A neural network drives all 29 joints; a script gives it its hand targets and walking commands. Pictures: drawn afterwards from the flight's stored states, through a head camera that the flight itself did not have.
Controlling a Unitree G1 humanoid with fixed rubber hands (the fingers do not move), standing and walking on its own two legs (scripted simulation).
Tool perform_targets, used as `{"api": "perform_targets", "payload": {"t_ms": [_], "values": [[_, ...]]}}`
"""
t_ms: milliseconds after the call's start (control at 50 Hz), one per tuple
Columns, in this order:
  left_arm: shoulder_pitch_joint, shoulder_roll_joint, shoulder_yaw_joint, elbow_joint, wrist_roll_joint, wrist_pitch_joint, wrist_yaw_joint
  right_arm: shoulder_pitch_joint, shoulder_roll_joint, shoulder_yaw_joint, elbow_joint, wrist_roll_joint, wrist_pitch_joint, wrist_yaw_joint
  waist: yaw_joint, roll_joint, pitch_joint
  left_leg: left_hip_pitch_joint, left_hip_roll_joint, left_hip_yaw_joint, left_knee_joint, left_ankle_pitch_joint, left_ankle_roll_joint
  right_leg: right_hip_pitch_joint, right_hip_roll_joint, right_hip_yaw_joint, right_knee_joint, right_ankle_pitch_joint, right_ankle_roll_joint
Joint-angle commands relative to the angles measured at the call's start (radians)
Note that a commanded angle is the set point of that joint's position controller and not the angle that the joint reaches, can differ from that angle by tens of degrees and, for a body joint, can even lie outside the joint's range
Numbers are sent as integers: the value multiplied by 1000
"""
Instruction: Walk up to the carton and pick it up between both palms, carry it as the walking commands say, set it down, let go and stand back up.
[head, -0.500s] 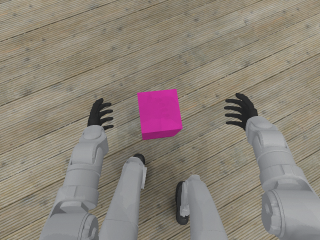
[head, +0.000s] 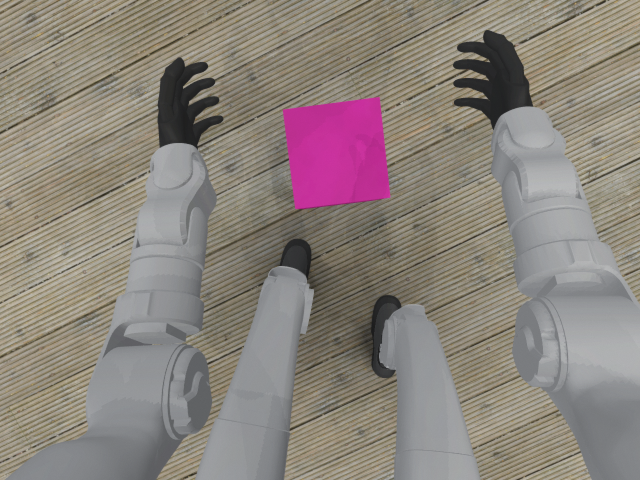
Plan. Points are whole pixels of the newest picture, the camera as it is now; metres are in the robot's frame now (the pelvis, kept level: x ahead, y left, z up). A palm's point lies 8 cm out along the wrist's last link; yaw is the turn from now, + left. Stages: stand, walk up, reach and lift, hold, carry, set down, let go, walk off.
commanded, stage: reach and lift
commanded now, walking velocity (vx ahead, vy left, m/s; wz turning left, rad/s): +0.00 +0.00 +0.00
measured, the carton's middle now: (335, 162) +0.47 +0.07 -0.54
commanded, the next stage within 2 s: none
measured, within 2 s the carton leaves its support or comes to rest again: neither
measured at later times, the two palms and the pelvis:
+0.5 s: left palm (212, 155) +0.41 +0.24 -0.25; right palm (459, 129) +0.51 -0.09 -0.25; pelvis -0.02 -0.01 -0.07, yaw -3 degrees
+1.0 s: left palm (239, 157) +0.43 +0.23 -0.38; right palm (426, 142) +0.51 -0.08 -0.38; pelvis -0.06 +0.01 -0.21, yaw -3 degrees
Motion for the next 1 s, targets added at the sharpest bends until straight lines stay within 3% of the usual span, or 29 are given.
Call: {"api": "perform_targets", "payload": {"t_ms": [0, 80, 100, 120, 160, 200, 300, 360, 380, 400, 460, 540, 640, 760, 860, 980], "values": [[-199, 107, 29, -207, 0, -70, -27, -342, -154, -1, -275, 19, -55, -27, 14, -89, -1862, 1016, -51, 91, 37, 576, 14, 269, 75, -49, -129, 404, 2], [-178, 149, 43, -231, -7, -80, -49, -353, -102, 44, -339, 60, -47, -60, 63, -96, -2116, 1062, -55, 99, 107, 785, 19, 420, 80, -14, -53, 606, 9], [-180, 143, 50, -224, -25, -84, -53, -344, -89, 41, -328, 69, -44, -64, 57, -83, -2112, 1069, -47, 80, 124, 839, 14, 385, 85, -10, -26, 630, 10], [-195, 153, 56, -315, -24, -94, -52, -328, -83, 32, -395, 75, -48, -73, 62, -47, -2179, 1145, -48, 67, 143, 926, 9, 367, 90, -2, -17, 670, 9], [-184, 152, 49, -309, -27, -101, -55, -288, -79, 25, -368, 64, -52, -85, 54, 0, -2145, 1188, -43, 58, 181, 976, 7, 246, 95, 1, -16, 624, 4], [-165, 144, 53, -287, -15, -99, -63, -258, -61, 27, -342, 56, -44, -91, 64, 2, -2066, 1145, -49, 68, 185, 893, 10, 177, 101, 0, -23, 527, 4], [-177, 117, 99, -137, -1, -94, -82, -330, -35, 30, -212, 32, -30, -100, 118, -94, -1823, 648, -69, 143, 176, 489, 10, 243, 87, 18, 40, 376, 16], [-261, 114, 98, -39, -2, -93, -82, -444, -59, 37, -158, 18, -36, -102, 114, -134, -1741, 489, -64, 154, 232, 352, 8, 166, 81, 2, 86, 235, 22], [-307, 123, 96, -78, -10, -94, -75, -495, -77, 36, -193, 26, -38, -106, 118, -135, -1787, 497, -64, 158, 252, 343, 4, 163, 83, -7, 103, 216, 21], [-341, 131, 87, -33, -17, -96, -71, -526, -89, 34, -153, 27, -42, -107, 112, -138, -1727, 440, -58, 157, 281, 304, 3, 84, 81, -18, 134, 168, 21], [-440, 148, 64, -43, -39, -95, -44, -605, -128, 28, -145, 37, -46, -108, 93, -127, -1796, 447, -48, 161, 353, 239, -14, -18, 88, -54, 199, 81, 11], [-548, 214, 14, -170, -101, -46, 8, -703, -211, 71, -238, 101, -1, -116, 90, -97, -2090, 618, -45, 168, 429, 198, -22, -22, 97, -87, 285, 24, -2], [-555, 243, -21, -269, -135, 51, 64, -679, -274, 73, -270, 159, 85, -116, 75, -19, -2181, 798, -46, 122, 476, 193, -30, -180, 104, -122, 379, -24, -16], [-574, 131, -63, -104, -124, 78, 56, -641, -232, 81, -37, 156, 87, -58, 37, 4, -1772, 543, -35, 103, 502, -82, -28, -437, 79, -136, 454, -177, -19], [-689, 150, -66, -126, -134, 26, 55, -765, -279, 62, -103, 157, 16, -60, 1, 15, -1806, 501, -37, 104, 587, -17, -26, -491, 78, -142, 535, -147, -20], [-682, 183, -74, -67, -160, 3, 69, -780, -327, 78, -84, 138, 2, -87, -1, -1, -1798, 458, -35, 100, 652, -17, -36, -508, 70, -132, 607, -164, -20]]}}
